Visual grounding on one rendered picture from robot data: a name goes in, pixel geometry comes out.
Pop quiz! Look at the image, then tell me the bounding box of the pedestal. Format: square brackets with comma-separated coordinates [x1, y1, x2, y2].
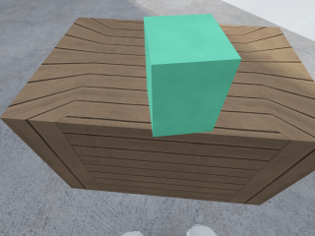
[0, 17, 315, 206]

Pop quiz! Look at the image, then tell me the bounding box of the right robot thigh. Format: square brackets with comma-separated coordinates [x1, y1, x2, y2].
[186, 225, 217, 236]

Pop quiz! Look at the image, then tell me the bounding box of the carton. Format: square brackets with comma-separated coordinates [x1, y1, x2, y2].
[144, 14, 241, 137]

